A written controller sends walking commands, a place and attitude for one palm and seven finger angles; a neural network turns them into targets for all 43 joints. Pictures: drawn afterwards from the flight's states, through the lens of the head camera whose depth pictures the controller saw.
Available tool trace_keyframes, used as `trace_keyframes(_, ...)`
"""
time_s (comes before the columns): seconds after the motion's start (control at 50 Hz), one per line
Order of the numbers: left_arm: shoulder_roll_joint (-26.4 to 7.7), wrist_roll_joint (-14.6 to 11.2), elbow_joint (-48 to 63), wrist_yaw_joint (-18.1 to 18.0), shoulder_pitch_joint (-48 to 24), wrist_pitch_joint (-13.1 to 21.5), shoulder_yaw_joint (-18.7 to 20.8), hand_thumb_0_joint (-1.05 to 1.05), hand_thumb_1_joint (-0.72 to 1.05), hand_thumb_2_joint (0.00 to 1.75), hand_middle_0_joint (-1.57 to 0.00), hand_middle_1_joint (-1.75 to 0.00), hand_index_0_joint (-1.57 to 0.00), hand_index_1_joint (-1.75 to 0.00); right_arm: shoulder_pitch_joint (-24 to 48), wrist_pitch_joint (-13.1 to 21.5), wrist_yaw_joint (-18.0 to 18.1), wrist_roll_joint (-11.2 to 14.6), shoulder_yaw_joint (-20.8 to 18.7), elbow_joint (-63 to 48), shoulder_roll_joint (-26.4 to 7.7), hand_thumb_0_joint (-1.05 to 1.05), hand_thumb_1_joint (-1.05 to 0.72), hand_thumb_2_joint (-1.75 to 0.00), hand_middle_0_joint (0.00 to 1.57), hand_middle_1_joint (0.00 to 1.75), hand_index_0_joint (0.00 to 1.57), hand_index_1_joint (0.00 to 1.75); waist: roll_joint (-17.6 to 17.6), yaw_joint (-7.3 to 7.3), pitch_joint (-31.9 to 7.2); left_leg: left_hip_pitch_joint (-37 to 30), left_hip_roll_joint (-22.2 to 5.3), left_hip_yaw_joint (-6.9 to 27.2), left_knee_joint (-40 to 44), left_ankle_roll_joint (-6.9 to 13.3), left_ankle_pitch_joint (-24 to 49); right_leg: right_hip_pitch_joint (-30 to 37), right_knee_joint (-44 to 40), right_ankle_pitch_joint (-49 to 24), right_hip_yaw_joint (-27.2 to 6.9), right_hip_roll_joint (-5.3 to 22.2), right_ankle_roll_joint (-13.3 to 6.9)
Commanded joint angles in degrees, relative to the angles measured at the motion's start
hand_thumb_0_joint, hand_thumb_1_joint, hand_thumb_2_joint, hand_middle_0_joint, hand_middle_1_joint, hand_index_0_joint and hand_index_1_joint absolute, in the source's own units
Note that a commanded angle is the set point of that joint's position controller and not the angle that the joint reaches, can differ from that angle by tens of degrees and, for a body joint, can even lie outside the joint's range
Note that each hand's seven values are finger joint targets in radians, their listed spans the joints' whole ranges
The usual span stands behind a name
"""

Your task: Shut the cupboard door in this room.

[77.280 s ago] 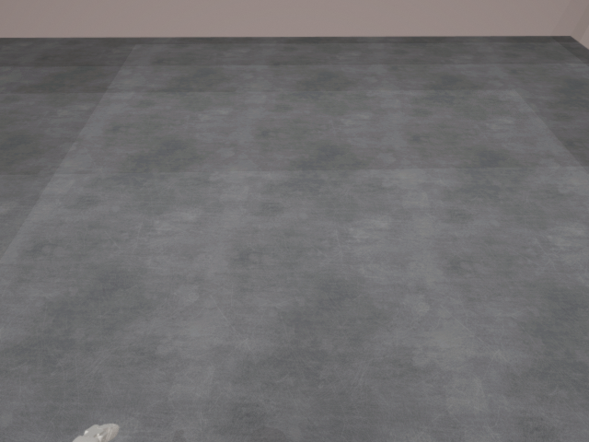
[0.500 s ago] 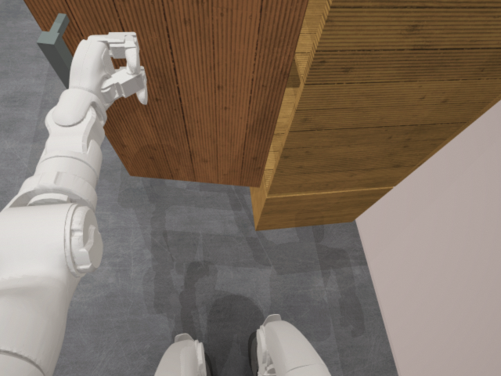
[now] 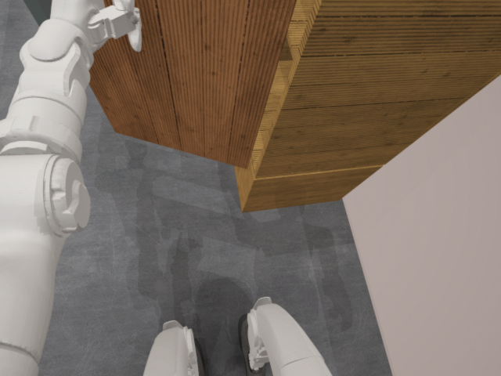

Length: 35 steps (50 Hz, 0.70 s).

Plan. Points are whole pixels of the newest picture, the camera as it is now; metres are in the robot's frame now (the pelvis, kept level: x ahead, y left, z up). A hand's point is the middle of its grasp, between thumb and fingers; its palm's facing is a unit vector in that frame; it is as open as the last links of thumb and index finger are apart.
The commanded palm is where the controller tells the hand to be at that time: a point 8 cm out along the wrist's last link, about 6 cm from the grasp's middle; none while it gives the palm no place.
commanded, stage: pull the fist back off the door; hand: left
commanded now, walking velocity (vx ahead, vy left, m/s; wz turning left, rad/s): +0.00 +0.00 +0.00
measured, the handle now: out of the picture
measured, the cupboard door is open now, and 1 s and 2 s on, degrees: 67 61 61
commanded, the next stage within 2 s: draw the hand back to the body in 0.94 s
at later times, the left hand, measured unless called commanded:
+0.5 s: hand (157, 18) +0.60 +0.03 +0.11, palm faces +0.15 -0.99 -0.01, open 3.2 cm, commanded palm +0.54 +0.08 +0.11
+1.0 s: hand (173, 71) +0.50 +0.02 +0.11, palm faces +0.12 -0.99 -0.02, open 3.1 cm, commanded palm +0.48 +0.08 +0.11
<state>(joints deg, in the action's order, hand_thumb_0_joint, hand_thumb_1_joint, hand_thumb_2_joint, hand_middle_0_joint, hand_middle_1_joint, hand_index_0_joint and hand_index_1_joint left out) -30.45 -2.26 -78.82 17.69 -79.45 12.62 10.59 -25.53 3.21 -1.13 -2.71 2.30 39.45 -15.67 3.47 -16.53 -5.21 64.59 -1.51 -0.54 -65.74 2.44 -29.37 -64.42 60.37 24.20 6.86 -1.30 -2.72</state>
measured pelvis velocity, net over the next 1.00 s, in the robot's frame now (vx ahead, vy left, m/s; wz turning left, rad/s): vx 0.01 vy -0.02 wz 0.02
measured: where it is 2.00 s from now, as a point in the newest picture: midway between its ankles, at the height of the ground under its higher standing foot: (225, 373)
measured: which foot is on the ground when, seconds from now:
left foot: down 0.00-1.00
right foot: down 0.00-1.00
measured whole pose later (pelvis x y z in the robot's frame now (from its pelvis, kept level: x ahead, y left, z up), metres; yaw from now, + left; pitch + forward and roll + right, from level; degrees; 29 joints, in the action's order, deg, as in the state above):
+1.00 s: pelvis +0.01 -0.02 +0.03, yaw +1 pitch +19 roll +0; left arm -4.5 1.6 -66.6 -19.6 -53.0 27.3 9.3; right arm -18.4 0.4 -4.7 -4.1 -1.2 37.7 -14.0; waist 2.3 -9.0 -7.0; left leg 47.6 -0.4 -1.9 -54.4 1.0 -26.2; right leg -49.6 53.2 23.1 4.9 -0.9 -3.5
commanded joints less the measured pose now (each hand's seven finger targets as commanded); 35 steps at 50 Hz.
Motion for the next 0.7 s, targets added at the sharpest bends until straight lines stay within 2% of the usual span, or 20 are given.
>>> trace_keyframes(0.0,-2.3,-0.9,13.7,1.8,-38.0,3.5,-0.1,0.00,0.90,0.90,-1.30,-1.50,-1.30,-1.50,-14.7,0.5,1.2,-0.4,-4.1,0.1,-12.0,0.00,-0.90,-0.90,0.20,0.30,0.20,0.30,10.9,-6.07,-33.4,-31.7,0.0,7.5,4.4,0.1,28.9,7.2,-6.0,-17.2,-4.2,-2.3,0.2)
trace_keyframes(0.04,-2.5,-0.5,11.7,1.8,-38.3,2.8,0.0,0.00,0.90,0.90,-1.30,-1.50,-1.30,-1.50,-14.4,0.6,1.3,-0.5,-4.1,0.6,-12.0,0.00,-0.90,-0.90,0.20,0.30,0.20,0.30,10.3,-6.71,-32.8,-30.2,0.1,7.0,3.5,0.2,27.5,6.4,-6.1,-16.5,-4.2,-2.4,0.3)
trace_keyframes(0.06,-6.0,-3.7,9.8,-10.3,-36.4,1.5,13.2,0.00,0.90,0.90,-1.30,-1.50,-1.30,-1.50,-16.7,0.7,0.6,-1.3,-2.8,-1.6,-10.7,0.00,-0.90,-0.90,0.20,0.30,0.20,0.30,10.8,-3.36,-32.8,-24.8,-0.1,6.7,4.5,-0.6,24.5,9.9,-7.0,-15.6,-4.8,-1.7,0.8)
trace_keyframes(0.08,-2.4,-2.1,8.2,-16.5,-32.9,0.8,10.5,0.00,0.90,0.90,-1.30,-1.50,-1.30,-1.50,-16.3,0.8,-0.5,-1.7,-2.7,-2.3,-10.3,0.00,-0.90,-0.90,0.20,0.30,0.20,0.30,10.0,-3.64,-32.0,-23.5,-0.5,7.3,5.5,-0.9,22.9,10.0,-6.7,-14.4,-4.6,-1.4,1.2)
trace_keyframes(0.1,0.5,-1.6,8.2,-21.8,-31.8,1.3,11.2,0.00,0.90,0.90,-1.30,-1.50,-1.30,-1.50,-17.1,0.7,-1.5,-2.7,-3.1,-2.4,-10.1,0.00,-0.90,-0.90,0.20,0.30,0.20,0.30,7.2,-3.83,-32.1,-24.2,-0.6,8.0,6.0,-1.0,23.3,9.8,-6.6,-14.6,-4.0,-1.5,1.6)
trace_keyframes(0.12,2.5,-0.1,10.8,-26.9,-32.1,2.6,11.0,0.00,0.90,0.90,-1.30,-1.50,-1.30,-1.50,-17.1,0.6,-2.6,-3.6,-3.4,-2.8,-9.8,0.00,-0.90,-0.90,0.20,0.30,0.20,0.30,7.3,-3.77,-33.7,-24.9,-0.5,7.3,5.7,-1.1,25.3,10.4,-6.7,-16.5,-4.2,-1.2,2.0)
trace_keyframes(0.16,3.2,5.5,15.4,-36.3,-32.8,7.0,10.7,0.00,0.90,0.90,-1.30,-1.50,-1.30,-1.50,-17.6,0.7,-4.7,-5.6,-4.0,-2.7,-9.3,0.00,-0.90,-0.90,0.20,0.30,0.20,0.30,9.8,-2.68,-37.4,-26.8,-0.2,6.4,4.3,-1.7,29.0,10.2,-5.7,-19.3,-4.3,-1.2,2.0)
trace_keyframes(0.18,3.0,9.1,16.1,-39.4,-32.0,9.3,9.7,0.00,0.90,0.90,-1.30,-1.50,-1.30,-1.50,-18.1,0.6,-5.6,-6.1,-4.6,-2.2,-9.3,0.00,-0.90,-0.90,0.20,0.30,0.20,0.30,10.0,-2.39,-38.7,-27.7,-0.4,6.6,3.8,-2.0,31.1,10.2,-5.0,-20.5,-4.2,-1.3,2.0)
trace_keyframes(0.2,4.2,11.4,15.8,-40.7,-32.0,10.9,7.5,0.00,0.90,0.90,-1.30,-1.50,-1.30,-1.50,-18.4,0.5,-6.2,-6.3,-5.1,-1.6,-9.5,0.00,-0.90,-0.90,0.20,0.30,0.20,0.30,9.6,-3.26,-39.1,-29.3,-0.6,6.9,3.7,-2.2,32.8,10.0,-5.0,-21.6,-4.0,-1.4,2.1)
trace_keyframes(0.26,4.1,13.2,16.7,-39.0,-28.6,12.3,5.2,0.00,0.90,0.90,-1.30,-1.50,-1.30,-1.50,-18.8,-0.7,-6.8,-5.2,-6.2,-1.1,-9.7,0.00,-0.90,-0.90,0.20,0.30,0.20,0.30,9.0,-2.01,-41.7,-31.3,-0.1,5.8,5.8,-2.2,33.8,16.4,-6.9,-25.1,-4.6,-1.3,1.7)
trace_keyframes(0.3,3.9,11.3,16.6,-36.8,-27.6,11.2,5.4,0.00,0.90,0.90,-1.30,-1.50,-1.30,-1.50,-18.7,-1.7,-6.2,-4.4,-6.0,-1.4,-9.7,0.00,-0.90,-0.90,0.20,0.30,0.20,0.30,8.9,-1.66,-41.5,-31.5,0.4,5.0,7.5,-1.9,33.5,20.0,-8.2,-27.1,-4.8,-1.4,1.7)
trace_keyframes(0.34,2.1,8.7,14.5,-35.8,-24.7,9.8,8.2,0.00,0.90,0.90,-1.30,-1.50,-1.30,-1.50,-17.8,-2.4,-5.5,-3.6,-5.6,-2.0,-9.5,0.00,-0.90,-0.90,0.20,0.30,0.20,0.30,4.7,-1.05,-38.0,-27.1,1.0,3.5,9.3,-1.2,29.2,25.1,-10.0,-27.3,-5.5,-1.5,2.0)
trace_keyframes(0.36,0.5,7.7,15.6,-35.8,-24.1,10.0,10.2,0.00,0.90,0.90,-1.30,-1.50,-1.30,-1.50,-17.6,-2.6,-5.1,-3.6,-5.5,-2.5,-9.3,0.00,-0.90,-0.90,0.20,0.30,0.20,0.30,3.4,-0.31,-37.8,-25.6,1.2,2.9,10.2,-0.9,27.8,28.1,-10.6,-27.8,-5.9,-1.4,2.1)
trace_keyframes(0.42,1.5,6.5,19.3,-35.9,-18.7,13.8,11.0,0.00,0.90,0.90,-1.30,-1.50,-1.30,-1.50,-16.6,-1.9,-4.8,-3.5,-5.4,-3.4,-8.3,0.00,-0.90,-0.90,0.20,0.30,0.20,0.30,3.0,2.07,-37.4,-25.7,1.5,2.0,11.3,-1.0,28.8,31.5,-10.7,-31.1,-6.4,-1.2,1.9)
trace_keyframes(0.44,5.6,6.6,20.3,-35.8,-17.3,15.1,7.8,0.00,0.90,0.90,-1.30,-1.50,-1.30,-1.50,-16.1,-1.7,-5.0,-3.6,-5.5,-3.4,-7.8,0.00,-0.90,-0.90,0.20,0.30,0.20,0.30,3.2,1.65,-36.1,-26.7,1.5,1.8,11.5,-1.0,29.8,31.0,-10.9,-32.1,-6.3,-1.2,1.9)
trace_keyframes(0.5,8.9,6.6,19.3,-35.4,-8.0,16.8,6.4,0.00,0.90,0.90,-1.30,-1.50,-1.30,-1.50,-15.8,-1.5,-5.4,-3.3,-6.2,-3.1,-7.6,0.00,-0.90,-0.90,0.20,0.30,0.20,0.30,0.7,3.30,-33.8,-27.1,1.8,0.8,12.1,-1.1,31.6,33.3,-11.4,-35.4,-6.3,-1.2,1.8)
trace_keyframes(0.54,11.8,6.0,17.3,-34.6,-2.4,15.6,4.8,0.00,0.90,0.90,-1.30,-1.50,-1.30,-1.50,-14.7,-1.9,-5.4,-2.7,-6.4,-3.2,-7.6,0.00,-0.90,-0.90,0.20,0.30,0.20,0.30,-1.2,3.89,-30.4,-25.5,2.1,0.0,13.3,-1.0,29.6,34.0,-12.5,-34.9,-6.4,-1.1,1.9)
trace_keyframes(0.58,14.6,5.0,17.9,-34.1,-2.3,14.5,2.8,0.00,0.90,0.90,-1.30,-1.50,-1.30,-1.50,-13.7,-2.5,-5.3,-2.2,-6.6,-3.5,-7.5,0.00,-0.90,-0.90,0.20,0.30,0.20,0.30,-3.3,3.41,-27.6,-24.6,2.4,-0.5,14.3,-0.8,26.6,34.5,-13.9,-33.1,-6.6,-1.0,2.1)
trace_keyframes(0.64,14.3,3.2,23.3,-34.4,-3.8,16.1,3.6,0.00,0.90,0.90,-1.30,-1.50,-1.30,-1.50,-11.8,-2.6,-4.7,-2.0,-6.7,-3.8,-7.2,0.00,-0.90,-0.90,0.20,0.30,0.20,0.30,-2.4,4.28,-28.5,-26.3,2.7,-0.7,14.6,-0.7,26.4,35.6,-13.9,-33.4,-7.1,-0.6,2.1)
trace_keyframes(0.68,17.5,3.0,26.2,-34.5,-3.2,18.2,1.2,0.00,0.90,0.90,-1.30,-1.50,-1.30,-1.50,-10.2,-2.1,-4.6,-2.1,-6.8,-3.9,-6.6,0.00,-0.90,-0.90,0.20,0.30,0.20,0.30,-2.3,4.38,-28.6,-27.5,2.7,-0.7,14.5,-0.7,26.6,35.2,-13.6,-33.5,-7.0,-0.5,2.2)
